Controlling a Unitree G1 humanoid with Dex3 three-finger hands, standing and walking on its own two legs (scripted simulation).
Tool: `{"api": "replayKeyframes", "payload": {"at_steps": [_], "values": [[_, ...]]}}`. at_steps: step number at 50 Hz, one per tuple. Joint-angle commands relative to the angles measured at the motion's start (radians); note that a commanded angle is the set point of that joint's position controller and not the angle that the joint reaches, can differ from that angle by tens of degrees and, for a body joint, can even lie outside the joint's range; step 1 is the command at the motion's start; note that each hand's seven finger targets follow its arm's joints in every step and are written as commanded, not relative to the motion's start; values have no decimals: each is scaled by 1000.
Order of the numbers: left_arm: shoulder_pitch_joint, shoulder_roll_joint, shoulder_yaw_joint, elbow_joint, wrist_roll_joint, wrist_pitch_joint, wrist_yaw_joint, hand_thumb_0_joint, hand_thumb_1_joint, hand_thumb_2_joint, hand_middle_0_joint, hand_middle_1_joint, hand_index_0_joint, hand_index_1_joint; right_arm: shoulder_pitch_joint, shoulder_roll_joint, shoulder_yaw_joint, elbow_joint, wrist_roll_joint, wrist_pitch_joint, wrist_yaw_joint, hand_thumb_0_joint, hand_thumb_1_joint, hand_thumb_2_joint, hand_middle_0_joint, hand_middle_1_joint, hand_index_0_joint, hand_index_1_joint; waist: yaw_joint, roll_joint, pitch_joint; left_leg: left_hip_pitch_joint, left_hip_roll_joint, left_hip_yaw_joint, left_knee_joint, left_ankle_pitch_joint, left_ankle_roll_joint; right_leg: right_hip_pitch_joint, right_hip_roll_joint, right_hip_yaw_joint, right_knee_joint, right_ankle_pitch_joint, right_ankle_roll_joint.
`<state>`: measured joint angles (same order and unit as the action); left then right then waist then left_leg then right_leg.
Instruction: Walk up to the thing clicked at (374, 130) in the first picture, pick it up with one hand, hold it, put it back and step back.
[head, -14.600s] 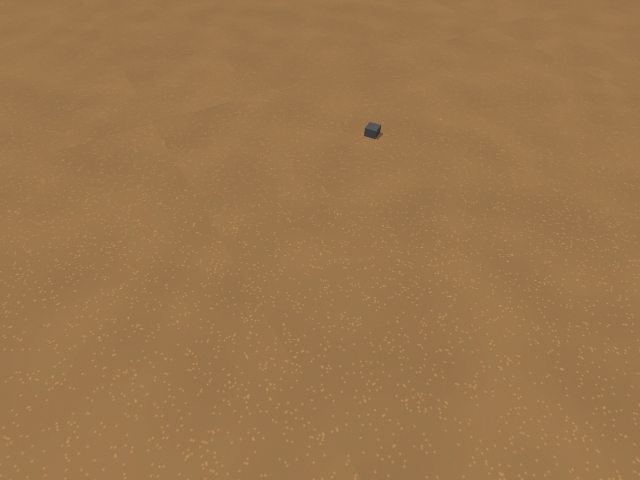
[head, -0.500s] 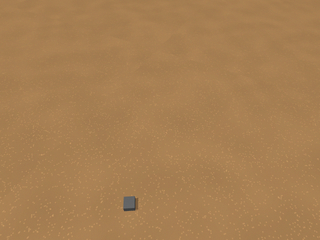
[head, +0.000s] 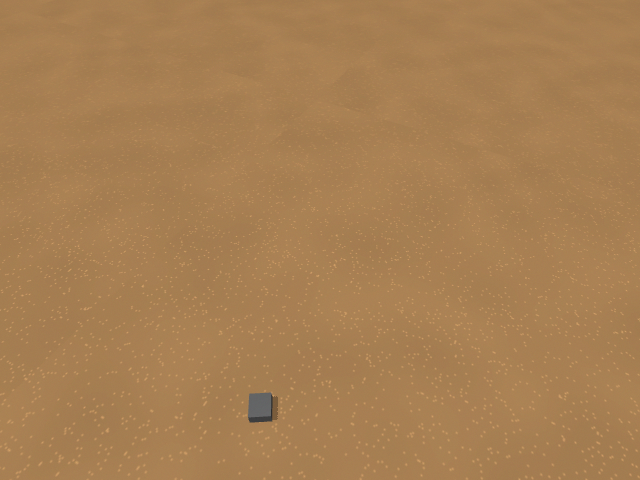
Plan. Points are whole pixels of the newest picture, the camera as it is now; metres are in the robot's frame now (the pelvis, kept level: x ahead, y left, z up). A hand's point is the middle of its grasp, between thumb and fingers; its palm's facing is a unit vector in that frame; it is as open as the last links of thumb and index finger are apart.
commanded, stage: stand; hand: left
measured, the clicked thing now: (260, 407) +0.45 +0.17 -0.76
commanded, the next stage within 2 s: walk up in 0.58 s
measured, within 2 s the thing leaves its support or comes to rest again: neither
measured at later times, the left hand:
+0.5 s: hand out of the picture +0.06 +0.25 -0.16, palm faces -0.03 -0.94 -0.34, open 7.4 cm
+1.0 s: hand out of the picture +0.07 +0.16 -0.16, palm faces -0.06 -0.93 -0.36, open 7.4 cm
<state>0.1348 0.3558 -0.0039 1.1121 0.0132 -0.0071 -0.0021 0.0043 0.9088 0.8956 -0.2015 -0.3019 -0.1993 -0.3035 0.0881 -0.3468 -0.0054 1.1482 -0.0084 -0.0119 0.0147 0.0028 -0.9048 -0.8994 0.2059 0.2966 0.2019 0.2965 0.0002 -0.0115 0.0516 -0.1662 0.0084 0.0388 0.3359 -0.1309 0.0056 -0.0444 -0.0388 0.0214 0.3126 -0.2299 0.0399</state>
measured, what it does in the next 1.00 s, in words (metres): steps to the right: right foot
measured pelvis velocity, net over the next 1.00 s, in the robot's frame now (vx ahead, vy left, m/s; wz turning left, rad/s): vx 0.02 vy -0.10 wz -0.06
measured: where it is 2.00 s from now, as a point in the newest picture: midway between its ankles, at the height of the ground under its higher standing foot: outside the picture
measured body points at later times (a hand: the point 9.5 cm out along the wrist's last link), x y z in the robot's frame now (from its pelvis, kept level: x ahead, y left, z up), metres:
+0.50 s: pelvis +0.00 +0.00 +0.00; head +0.01 +0.00 +0.45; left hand +0.07 +0.30 -0.14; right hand +0.08 -0.31 -0.13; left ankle +0.03 +0.11 -0.75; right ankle -0.04 -0.15 -0.75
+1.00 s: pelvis +0.02 -0.10 -0.02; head +0.04 -0.11 +0.43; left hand +0.08 +0.21 -0.14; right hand +0.06 -0.45 -0.14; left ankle +0.03 +0.06 -0.72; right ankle +0.04 -0.23 -0.75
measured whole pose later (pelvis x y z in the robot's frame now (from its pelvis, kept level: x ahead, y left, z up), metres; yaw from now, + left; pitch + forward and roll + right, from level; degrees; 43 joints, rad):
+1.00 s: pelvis +0.02 -0.10 -0.02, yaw -3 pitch -3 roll +0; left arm 0.24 0.35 0.07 0.98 0.05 0.04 -0.04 0.00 0.91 0.90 -0.20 -0.30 -0.20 -0.30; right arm 0.22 -0.45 -0.07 1.01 -0.01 0.01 -0.02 0.00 -0.91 -0.90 0.20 0.30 0.20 0.30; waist 0.01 0.03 0.09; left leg -0.33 0.03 -0.07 0.85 -0.51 0.00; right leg -0.25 -0.01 0.03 0.58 -0.28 0.01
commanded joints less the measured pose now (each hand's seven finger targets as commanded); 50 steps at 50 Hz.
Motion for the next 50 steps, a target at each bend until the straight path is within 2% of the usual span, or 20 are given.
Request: {"api": "replayKeyframes", "payload": {"at_steps": [1,9,15,28,29,30,31,32,33,36,39,41,42,43,44,45,46,47,49,50], "values": [[-25,206,37,-58,-2,-21,11,0,900,900,-200,-300,-200,-300,-52,-222,-43,-62,1,-22,-15,0,-900,-900,200,300,200,300,-3,13,-71,86,126,-119,-35,133,17,-78,-97,53,-63,112,-49],[-23,213,38,-58,-2,-22,12,0,900,900,-200,-300,-200,-300,-50,-220,-42,-62,3,-20,-16,0,-900,-900,200,300,200,300,-4,4,-75,103,127,-116,-28,154,17,-77,-100,56,-67,135,-49],[-18,210,40,-54,0,-17,10,0,900,900,-200,-300,-200,-300,-47,-223,-44,-65,3,-17,-16,0,-900,-900,200,300,200,300,-6,15,-43,84,122,-119,-50,46,18,-102,-93,51,-71,59,-54],[-14,212,40,-64,0,-21,12,0,900,900,-200,-300,-200,-300,-48,-221,-42,-66,2,-19,-17,0,-900,-900,200,300,200,300,-3,7,-71,97,124,-118,-28,134,15,-81,-98,53,-69,129,-50],[-9,276,102,-103,37,16,-13,0,900,900,-200,-300,-200,-300,79,-301,-85,-69,-6,-33,-41,0,-900,-900,200,300,200,300,-38,-58,-63,139,177,-197,-57,-62,63,-189,-17,6,67,-25,-68],[-13,251,98,-118,45,36,-22,0,900,900,-200,-300,-200,-300,145,-349,-105,-56,-9,-39,-54,0,-900,-900,200,300,200,300,-59,29,-65,190,269,-321,-113,-192,120,-292,8,-9,187,-188,-65],[6,255,108,-131,48,54,-29,0,900,900,-200,-300,-200,-300,154,-381,-125,-63,-13,-44,-65,0,-900,-900,200,300,200,300,-56,57,-44,180,351,-401,-160,-309,174,-362,4,32,368,-294,-62],[20,260,120,-148,54,65,-35,0,900,900,-200,-300,-200,-300,152,-406,-145,-82,-18,-49,-73,0,-900,-900,200,300,200,300,-50,53,-20,117,400,-444,-172,-372,210,-386,-11,92,495,-304,-63],[51,248,122,-161,51,68,-38,0,900,900,-200,-300,-200,-300,122,-394,-147,-108,-24,-55,-78,0,-900,-900,200,300,200,300,-26,43,-16,95,403,-418,-153,-337,217,-411,-23,128,547,-288,-69],[70,229,131,-191,38,69,-56,0,900,900,-200,-300,-200,-300,93,-351,-148,-159,-35,-65,-78,0,-900,-900,200,300,200,300,-5,121,-24,60,349,-286,-95,-173,200,-416,-43,160,578,-260,-73],[68,219,131,-216,34,62,-68,0,900,900,-200,-300,-200,-300,71,-347,-149,-205,-41,-58,-69,0,-900,-900,200,300,200,300,-6,211,-28,2,322,-194,-41,-128,189,-342,-58,86,429,-212,-60],[138,200,128,-188,29,50,-63,0,900,900,-200,-300,-200,-300,9,-323,-132,-230,-39,-45,-53,0,-900,-900,200,300,200,300,36,222,-38,-123,251,-99,40,-134,144,-167,-10,3,271,-129,-61],[207,201,134,-159,29,43,-56,0,900,900,-200,-300,-200,-300,-16,-304,-123,-242,-30,-31,-48,0,-900,-900,200,300,200,300,73,197,-49,-193,219,-61,125,-142,112,-57,17,-24,184,-22,-63],[248,221,142,-133,30,33,-44,0,900,900,-200,-300,-200,-300,6,-239,-102,-246,-25,-19,-44,0,-900,-900,200,300,200,300,79,57,-58,-242,147,-2,294,-213,75,13,35,1,106,-3,-46],[218,307,160,-155,39,25,-34,0,900,900,-200,-300,-200,-300,43,-161,-75,-264,-14,-9,-42,0,-900,-900,200,300,200,300,78,-226,-13,-327,17,77,476,-413,25,-59,-96,229,-56,-80,-81],[121,344,156,-211,45,15,-23,0,900,900,-200,-300,-200,-300,63,-152,-65,-269,-4,0,-44,0,-900,-900,200,300,200,300,45,-231,11,-334,-36,-58,573,-470,-8,-187,-233,454,-153,-251,-157],[52,376,156,-228,43,17,-21,0,900,900,-200,-300,-200,-300,91,-223,-88,-246,2,4,-46,0,-900,-900,200,300,200,300,31,-163,21,-228,1,-123,602,-456,-5,-304,-287,484,-163,-429,-230],[0,358,150,-237,38,17,-19,0,900,900,-200,-300,-200,-300,127,-249,-95,-222,8,4,-44,0,-900,-900,200,300,200,300,5,-157,61,-195,23,-131,600,-436,-2,-349,-263,438,-133,-432,-244],[-26,278,127,-236,23,7,-9,0,900,900,-200,-300,-200,-300,151,-239,-82,-184,16,6,-35,0,-900,-900,200,300,200,300,-13,-142,54,-209,24,-159,574,-365,1,-278,-176,272,-76,-278,-193],[-7,272,125,-232,17,0,-3,0,900,900,-200,-300,-200,-300,165,-229,-74,-181,15,9,-34,0,-900,-900,200,300,200,300,-7,-161,29,-243,25,-162,562,-349,-1,-211,-173,260,-62,-228,-193]]}}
